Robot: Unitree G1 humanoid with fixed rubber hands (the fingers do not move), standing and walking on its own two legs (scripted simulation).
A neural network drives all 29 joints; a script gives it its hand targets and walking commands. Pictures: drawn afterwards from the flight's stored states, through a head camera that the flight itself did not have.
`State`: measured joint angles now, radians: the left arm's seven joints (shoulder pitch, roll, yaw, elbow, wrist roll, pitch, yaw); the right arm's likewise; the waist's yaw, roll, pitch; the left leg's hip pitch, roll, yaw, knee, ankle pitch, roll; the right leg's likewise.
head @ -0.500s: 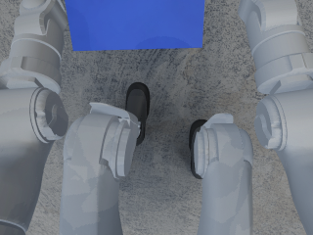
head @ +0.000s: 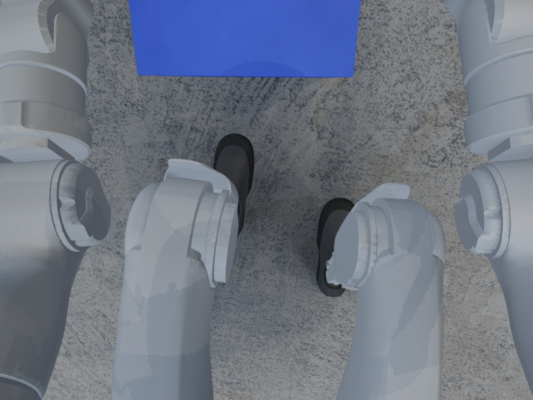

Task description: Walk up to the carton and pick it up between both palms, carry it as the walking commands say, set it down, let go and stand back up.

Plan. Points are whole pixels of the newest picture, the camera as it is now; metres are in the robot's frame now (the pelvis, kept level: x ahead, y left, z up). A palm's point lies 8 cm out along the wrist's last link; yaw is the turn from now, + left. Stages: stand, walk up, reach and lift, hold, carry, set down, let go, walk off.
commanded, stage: set down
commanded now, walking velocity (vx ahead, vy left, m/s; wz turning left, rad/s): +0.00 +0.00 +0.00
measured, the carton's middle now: out of the picture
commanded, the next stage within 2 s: let go in 1.12 s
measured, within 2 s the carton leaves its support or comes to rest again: neither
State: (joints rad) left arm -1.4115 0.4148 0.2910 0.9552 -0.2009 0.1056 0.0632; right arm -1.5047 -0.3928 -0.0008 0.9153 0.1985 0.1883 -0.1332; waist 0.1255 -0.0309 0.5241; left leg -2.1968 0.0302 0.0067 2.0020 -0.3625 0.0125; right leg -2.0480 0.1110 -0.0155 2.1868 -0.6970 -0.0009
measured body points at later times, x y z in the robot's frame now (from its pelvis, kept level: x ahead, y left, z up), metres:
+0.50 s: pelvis +0.00 +0.01 +0.11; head +0.37 +0.05 +0.35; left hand +0.52 +0.31 -0.03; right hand +0.60 -0.10 -0.03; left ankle +0.17 +0.12 -0.36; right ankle +0.09 -0.10 -0.36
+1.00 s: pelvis +0.02 +0.01 +0.25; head +0.36 +0.06 +0.52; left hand +0.51 +0.31 +0.12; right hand +0.60 -0.10 +0.13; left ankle +0.17 +0.12 -0.36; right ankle +0.09 -0.10 -0.36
